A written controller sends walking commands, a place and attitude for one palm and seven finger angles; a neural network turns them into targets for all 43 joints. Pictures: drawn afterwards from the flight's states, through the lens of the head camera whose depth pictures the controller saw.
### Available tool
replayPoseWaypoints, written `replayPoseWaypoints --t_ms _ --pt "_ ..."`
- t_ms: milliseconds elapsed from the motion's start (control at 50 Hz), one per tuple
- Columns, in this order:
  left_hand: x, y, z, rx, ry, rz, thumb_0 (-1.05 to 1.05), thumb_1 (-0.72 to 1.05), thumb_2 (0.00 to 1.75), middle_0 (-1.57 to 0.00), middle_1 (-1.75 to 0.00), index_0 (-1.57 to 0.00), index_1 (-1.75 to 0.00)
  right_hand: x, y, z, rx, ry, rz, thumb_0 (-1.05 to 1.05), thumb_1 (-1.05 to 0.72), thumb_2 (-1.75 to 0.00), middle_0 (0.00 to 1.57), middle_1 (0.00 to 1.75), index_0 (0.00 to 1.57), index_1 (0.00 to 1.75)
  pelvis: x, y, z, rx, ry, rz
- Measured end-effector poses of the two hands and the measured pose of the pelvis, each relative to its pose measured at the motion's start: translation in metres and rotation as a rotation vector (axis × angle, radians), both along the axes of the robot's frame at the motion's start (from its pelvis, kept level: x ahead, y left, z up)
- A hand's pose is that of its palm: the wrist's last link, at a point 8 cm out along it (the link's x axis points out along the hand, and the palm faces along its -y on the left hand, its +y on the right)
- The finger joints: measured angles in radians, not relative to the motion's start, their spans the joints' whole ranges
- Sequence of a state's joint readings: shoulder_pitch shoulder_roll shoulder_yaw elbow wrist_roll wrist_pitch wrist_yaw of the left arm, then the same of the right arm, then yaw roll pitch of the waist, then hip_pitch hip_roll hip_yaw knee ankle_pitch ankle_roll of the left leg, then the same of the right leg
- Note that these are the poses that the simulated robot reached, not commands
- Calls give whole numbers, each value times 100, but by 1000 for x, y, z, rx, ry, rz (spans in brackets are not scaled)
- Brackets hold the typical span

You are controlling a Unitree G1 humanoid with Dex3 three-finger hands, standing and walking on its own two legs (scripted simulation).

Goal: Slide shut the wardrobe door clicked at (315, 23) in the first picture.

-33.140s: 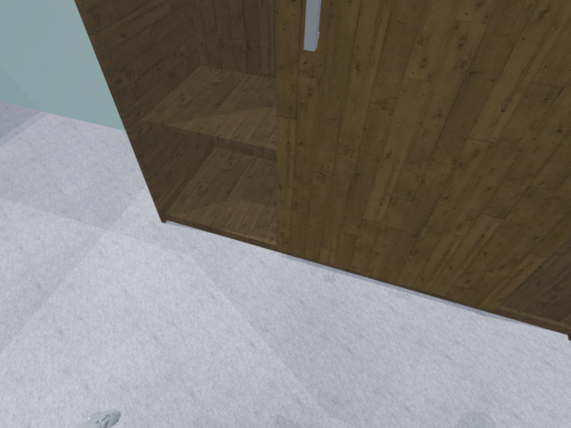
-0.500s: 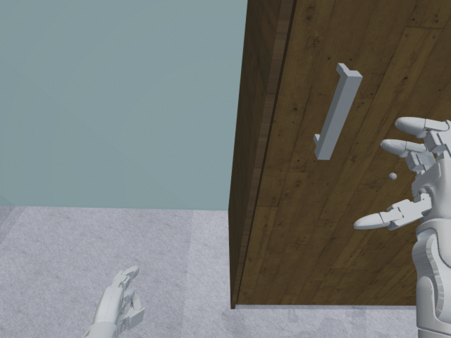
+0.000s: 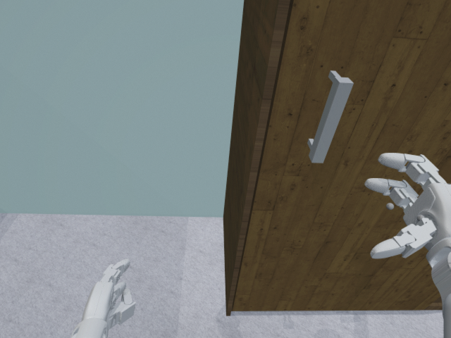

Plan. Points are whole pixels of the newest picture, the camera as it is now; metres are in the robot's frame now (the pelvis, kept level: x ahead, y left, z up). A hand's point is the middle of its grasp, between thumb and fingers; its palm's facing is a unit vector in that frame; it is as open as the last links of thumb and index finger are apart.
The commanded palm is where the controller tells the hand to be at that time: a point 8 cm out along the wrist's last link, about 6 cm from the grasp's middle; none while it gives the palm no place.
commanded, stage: draw the hand back to the body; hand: right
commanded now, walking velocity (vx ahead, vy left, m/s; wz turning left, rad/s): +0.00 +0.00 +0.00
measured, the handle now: (324, 118) +0.45 -0.19 +0.23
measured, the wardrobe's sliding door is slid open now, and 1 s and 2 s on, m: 0.00 0.00 0.00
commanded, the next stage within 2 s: step back with the hand held close in 1.12 s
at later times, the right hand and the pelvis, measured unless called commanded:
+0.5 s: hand (412, 231) +0.22 -0.27 +0.17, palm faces +0.45 +0.84 -0.29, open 11.2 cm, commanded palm +0.17 -0.30 +0.18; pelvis +0.01 -0.02 +0.00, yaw +2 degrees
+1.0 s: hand (430, 251) +0.20 -0.29 +0.16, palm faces +0.50 +0.81 -0.31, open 7.5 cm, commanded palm +0.15 -0.31 +0.17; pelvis +0.01 -0.02 +0.00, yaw +1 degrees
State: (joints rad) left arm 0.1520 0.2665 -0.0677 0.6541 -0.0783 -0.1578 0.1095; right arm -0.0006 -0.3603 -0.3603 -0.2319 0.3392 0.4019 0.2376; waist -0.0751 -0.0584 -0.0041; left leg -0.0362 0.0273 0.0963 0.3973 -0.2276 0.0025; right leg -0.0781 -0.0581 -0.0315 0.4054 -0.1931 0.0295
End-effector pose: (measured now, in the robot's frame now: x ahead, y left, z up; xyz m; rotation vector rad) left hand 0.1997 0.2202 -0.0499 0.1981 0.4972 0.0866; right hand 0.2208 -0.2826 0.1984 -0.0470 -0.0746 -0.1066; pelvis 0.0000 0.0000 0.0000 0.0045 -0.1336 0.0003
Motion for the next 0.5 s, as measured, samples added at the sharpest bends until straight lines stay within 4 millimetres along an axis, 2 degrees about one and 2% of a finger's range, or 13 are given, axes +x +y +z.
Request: replayPoseWaypoints --t_ms 60,140,240,380,500 --pt "1 -3 2 3 -9 -9 1 90 90 -20 -30 -20 -30 -7 -2 -4 -5 -1 -9 -2 52 -22 25 113 25 114 -1 1 0 1 -3 -1" --pt "-4 -8 2 10 -21 -39 1 90 90 -20 -30 -20 -30 -24 -8 1 -169 -109 -200 -2 44 -25 25 109 25 109 -3 0 0 8 0 3" --pt "-21 -12 -14 16 71 -44 1 90 90 -20 -30 -20 -30 -41 -16 -6 -238 -181 -336 -1 29 -32 24 100 24 101 -5 -3 1 10 1 8" --pt "-46 -14 -35 20 203 -10 1 90 90 -20 -30 -21 -30 -41 -22 -16 -278 -179 -374 -1 6 -44 24 87 23 87 -1 -9 3 7 -2 15" --pt "-50 -12 -36 13 212 32 1 90 90 -20 -30 -21 -30 -39 -23 -19 -313 -165 -339 -1 -15 -54 23 74 23 74 5 -16 3 5 -1 27"
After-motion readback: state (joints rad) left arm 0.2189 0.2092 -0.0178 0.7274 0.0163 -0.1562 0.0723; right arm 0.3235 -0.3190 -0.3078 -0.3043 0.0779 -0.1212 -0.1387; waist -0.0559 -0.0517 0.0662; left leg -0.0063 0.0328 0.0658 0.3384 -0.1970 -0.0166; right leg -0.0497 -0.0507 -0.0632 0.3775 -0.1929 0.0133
